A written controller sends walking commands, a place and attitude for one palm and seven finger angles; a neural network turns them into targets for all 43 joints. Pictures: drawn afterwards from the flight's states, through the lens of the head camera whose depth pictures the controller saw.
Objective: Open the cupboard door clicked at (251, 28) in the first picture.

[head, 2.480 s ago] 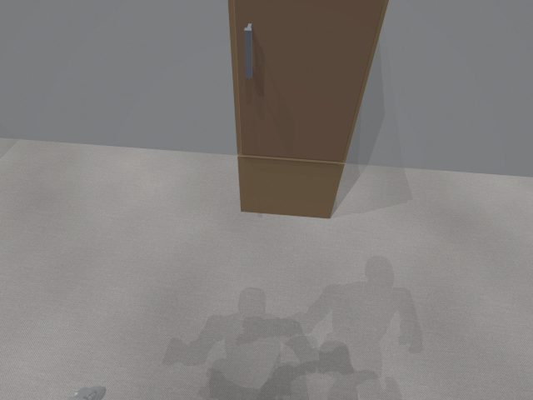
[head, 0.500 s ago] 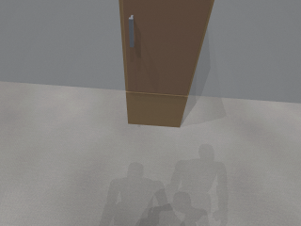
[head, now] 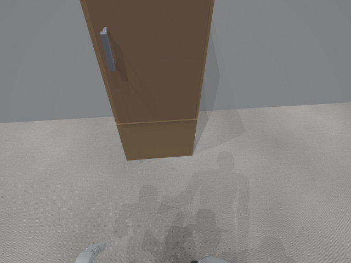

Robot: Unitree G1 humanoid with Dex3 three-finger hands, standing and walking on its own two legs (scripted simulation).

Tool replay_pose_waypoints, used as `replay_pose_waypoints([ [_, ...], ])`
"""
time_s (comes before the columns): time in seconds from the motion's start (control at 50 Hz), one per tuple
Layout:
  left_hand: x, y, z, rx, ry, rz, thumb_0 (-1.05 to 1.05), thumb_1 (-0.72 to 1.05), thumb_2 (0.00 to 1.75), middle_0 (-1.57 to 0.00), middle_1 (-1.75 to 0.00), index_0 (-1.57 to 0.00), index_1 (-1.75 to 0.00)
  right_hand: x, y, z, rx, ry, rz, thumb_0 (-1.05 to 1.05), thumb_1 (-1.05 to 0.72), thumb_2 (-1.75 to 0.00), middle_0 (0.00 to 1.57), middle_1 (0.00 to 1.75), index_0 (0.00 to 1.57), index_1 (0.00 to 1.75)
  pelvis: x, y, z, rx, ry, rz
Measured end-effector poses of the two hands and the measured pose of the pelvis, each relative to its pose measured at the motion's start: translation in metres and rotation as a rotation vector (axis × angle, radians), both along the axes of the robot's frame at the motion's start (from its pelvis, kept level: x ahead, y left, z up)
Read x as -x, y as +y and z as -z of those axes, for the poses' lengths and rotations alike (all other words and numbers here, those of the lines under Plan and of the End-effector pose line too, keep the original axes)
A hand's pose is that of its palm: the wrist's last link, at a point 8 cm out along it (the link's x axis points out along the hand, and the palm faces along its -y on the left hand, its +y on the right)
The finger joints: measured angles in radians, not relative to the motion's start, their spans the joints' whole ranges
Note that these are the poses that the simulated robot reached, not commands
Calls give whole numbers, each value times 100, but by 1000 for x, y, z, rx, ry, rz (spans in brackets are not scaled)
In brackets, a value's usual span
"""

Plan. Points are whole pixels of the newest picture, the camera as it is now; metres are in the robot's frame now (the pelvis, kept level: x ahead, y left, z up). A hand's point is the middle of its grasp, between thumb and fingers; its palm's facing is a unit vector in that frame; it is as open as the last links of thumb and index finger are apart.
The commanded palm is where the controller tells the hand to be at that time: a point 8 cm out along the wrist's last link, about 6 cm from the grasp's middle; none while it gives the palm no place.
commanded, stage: take the last steps up to it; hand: left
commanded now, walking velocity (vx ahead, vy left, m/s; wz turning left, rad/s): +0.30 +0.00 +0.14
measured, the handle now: (108, 49) +0.79 +0.24 +0.07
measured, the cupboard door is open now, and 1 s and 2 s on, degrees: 0 0 0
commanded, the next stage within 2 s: come to a stop and stand still in 0.66 s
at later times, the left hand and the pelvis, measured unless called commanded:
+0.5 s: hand out of the picture +0.09 +0.21 -0.17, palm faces +0.13 -0.98 -0.14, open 7.3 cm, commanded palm none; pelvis +0.14 +0.04 +0.02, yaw +4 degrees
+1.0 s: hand (113, 196) +0.33 +0.19 -0.15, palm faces +0.09 -0.96 -0.26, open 7.2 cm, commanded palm none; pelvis +0.26 +0.00 +0.02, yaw +4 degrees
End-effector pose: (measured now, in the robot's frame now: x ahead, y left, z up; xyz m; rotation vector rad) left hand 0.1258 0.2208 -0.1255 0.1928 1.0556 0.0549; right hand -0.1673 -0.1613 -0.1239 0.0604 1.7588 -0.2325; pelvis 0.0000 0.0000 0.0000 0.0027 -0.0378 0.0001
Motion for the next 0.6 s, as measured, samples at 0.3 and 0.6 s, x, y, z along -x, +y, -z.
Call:
replay_pose_waypoints([
  [0.3, 38, 23, -1, -7, 187, -190, -2, 94, 90, -20, -30, -20, -30, -279, -62, -11, 133, -482, -214, 1, -92, -90, 19, 30, 20, 30, -79, 7, -20, 35, 14, -54],
  [0.6, 4, 44, -1, 62, 366, -230, 0, 91, 90, -20, -30, -20, -29, -343, -10, -18, 119, -414, -249, 0, -93, -90, 20, 30, 20, 30, -168, 47, -28, 8, 31, -56],
])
